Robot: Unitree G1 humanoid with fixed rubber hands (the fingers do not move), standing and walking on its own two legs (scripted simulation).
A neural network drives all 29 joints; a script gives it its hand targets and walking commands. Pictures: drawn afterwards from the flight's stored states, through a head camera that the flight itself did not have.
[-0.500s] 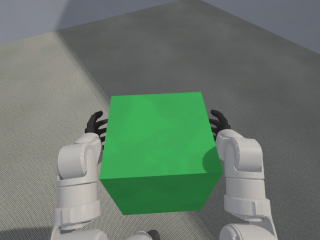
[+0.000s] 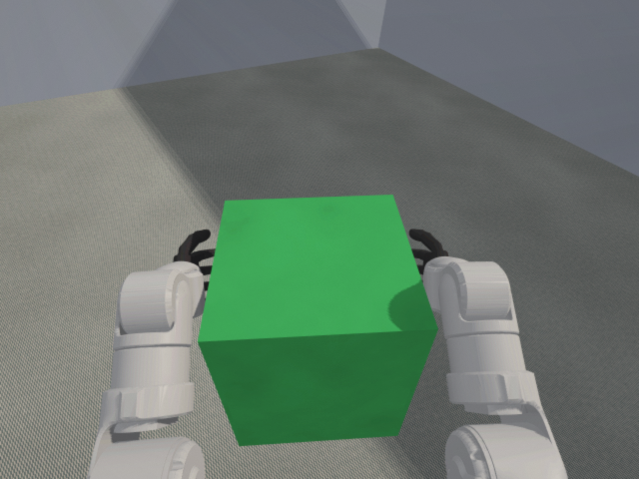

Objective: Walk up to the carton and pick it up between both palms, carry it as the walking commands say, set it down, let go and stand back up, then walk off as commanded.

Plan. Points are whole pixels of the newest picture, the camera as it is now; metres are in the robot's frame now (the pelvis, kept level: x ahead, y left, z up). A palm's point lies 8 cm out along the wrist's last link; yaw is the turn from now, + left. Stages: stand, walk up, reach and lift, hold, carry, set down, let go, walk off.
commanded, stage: carry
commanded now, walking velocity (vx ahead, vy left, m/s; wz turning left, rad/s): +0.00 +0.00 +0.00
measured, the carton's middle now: (314, 322) +0.32 +0.01 +0.06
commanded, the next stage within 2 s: none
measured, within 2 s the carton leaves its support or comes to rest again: neither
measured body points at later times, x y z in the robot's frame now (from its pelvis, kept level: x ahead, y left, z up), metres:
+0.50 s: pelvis -0.08 -0.01 +0.00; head -0.10 -0.02 +0.45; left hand +0.27 +0.15 +0.11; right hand +0.27 -0.16 +0.12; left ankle +0.06 +0.09 -0.72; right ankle +0.05 -0.14 -0.71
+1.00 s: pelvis -0.13 -0.05 +0.00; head -0.11 -0.05 +0.45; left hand +0.23 +0.10 +0.09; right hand +0.22 -0.20 +0.10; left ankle -0.06 +0.05 -0.72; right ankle -0.08 -0.15 -0.72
